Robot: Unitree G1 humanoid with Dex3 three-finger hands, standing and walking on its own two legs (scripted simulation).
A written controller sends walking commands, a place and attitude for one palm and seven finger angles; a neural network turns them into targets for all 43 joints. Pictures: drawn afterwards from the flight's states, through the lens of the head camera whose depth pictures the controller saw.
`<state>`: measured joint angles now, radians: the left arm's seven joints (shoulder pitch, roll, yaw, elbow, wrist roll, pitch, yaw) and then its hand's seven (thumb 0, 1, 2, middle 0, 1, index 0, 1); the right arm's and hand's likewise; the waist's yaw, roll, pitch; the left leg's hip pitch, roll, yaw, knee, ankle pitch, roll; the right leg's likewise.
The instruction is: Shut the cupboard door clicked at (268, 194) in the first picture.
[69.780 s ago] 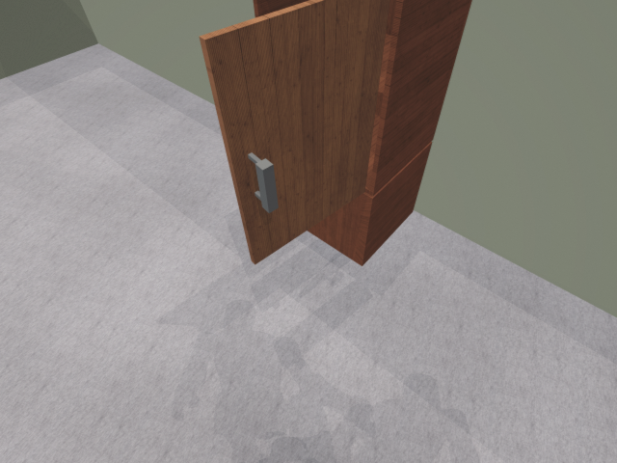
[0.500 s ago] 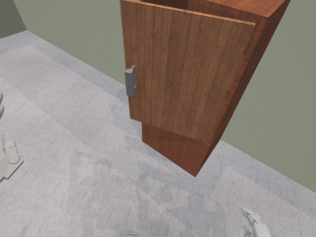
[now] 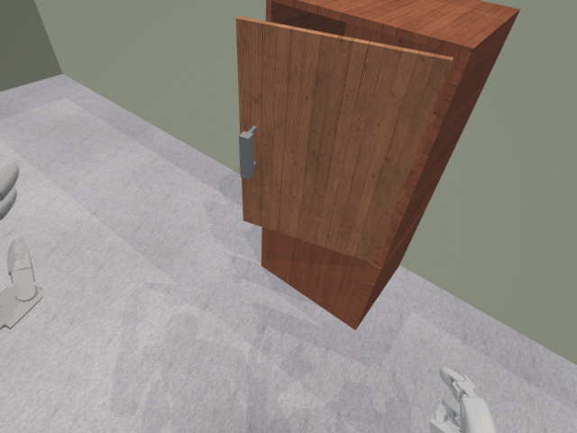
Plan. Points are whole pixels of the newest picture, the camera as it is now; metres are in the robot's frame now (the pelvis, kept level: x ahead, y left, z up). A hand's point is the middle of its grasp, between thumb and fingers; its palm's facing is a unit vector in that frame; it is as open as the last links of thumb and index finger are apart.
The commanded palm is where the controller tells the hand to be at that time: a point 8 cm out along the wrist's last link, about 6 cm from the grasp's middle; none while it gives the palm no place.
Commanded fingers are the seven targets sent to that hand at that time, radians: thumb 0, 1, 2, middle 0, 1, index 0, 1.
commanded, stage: step back with the hand held close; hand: left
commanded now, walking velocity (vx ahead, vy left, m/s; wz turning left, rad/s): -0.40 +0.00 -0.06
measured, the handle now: (250, 151) +0.78 +0.13 -0.04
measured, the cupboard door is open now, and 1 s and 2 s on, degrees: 17 17 17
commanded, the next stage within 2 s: stop stepping back and stand still in 0.16 s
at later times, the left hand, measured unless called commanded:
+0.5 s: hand out of the picture +0.14 +0.33 +0.18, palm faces +0.40 -0.83 -0.39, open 7.4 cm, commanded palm +0.06 +0.35 +0.19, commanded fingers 0.00 0.90 0.90 -0.20 -0.30 -0.20 -0.30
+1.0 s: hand out of the picture +0.11 +0.35 +0.19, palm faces +0.32 -0.83 -0.47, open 7.4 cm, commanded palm +0.06 +0.40 +0.19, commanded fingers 0.00 0.90 0.90 -0.20 -0.30 -0.20 -0.30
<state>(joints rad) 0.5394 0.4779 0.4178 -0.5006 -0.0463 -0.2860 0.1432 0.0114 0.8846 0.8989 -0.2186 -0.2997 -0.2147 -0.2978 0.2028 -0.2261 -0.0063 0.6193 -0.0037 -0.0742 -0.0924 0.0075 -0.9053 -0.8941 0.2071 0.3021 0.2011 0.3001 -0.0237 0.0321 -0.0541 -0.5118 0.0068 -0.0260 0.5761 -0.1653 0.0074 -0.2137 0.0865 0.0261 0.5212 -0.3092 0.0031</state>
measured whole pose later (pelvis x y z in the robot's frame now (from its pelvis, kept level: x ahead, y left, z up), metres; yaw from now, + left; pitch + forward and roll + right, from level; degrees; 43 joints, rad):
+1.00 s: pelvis -0.11 +0.11 +0.02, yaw -6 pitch +1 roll -2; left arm 0.58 0.45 0.43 -0.55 -0.04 -0.18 0.16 0.02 0.89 0.90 -0.21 -0.30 -0.21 -0.30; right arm 0.28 -0.13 0.05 0.63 -0.02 -0.11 -0.06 0.01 -0.90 -0.89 0.21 0.30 0.20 0.30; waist -0.03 -0.02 -0.01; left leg -0.26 0.05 0.09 0.46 -0.21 0.02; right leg -0.24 0.03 -0.08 0.52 -0.32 0.00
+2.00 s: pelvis -0.12 +0.12 +0.02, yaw -3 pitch -1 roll -1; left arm 0.30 0.21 0.02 1.05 0.01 0.03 0.02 -0.02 0.97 0.90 -0.21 -0.30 -0.20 -0.29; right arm 0.30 -0.17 0.02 1.06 -0.02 0.03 -0.02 0.00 -0.91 -0.89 0.20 0.30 0.20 0.30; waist 0.00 -0.01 0.06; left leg -0.25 0.01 0.06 0.46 -0.20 0.03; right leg -0.15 0.00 -0.11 0.42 -0.25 -0.03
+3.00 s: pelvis -0.11 +0.13 +0.02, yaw -5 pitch -2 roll +0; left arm 0.21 0.25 0.02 1.14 0.02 -0.01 0.01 0.00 0.91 0.90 -0.20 -0.30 -0.20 -0.29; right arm 0.20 -0.26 -0.01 1.13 -0.01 0.00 -0.02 0.00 -0.91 -0.89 0.20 0.30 0.20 0.30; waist -0.01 0.02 0.04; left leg -0.16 -0.01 0.10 0.35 -0.16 0.04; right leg -0.09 -0.01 -0.07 0.36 -0.23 -0.01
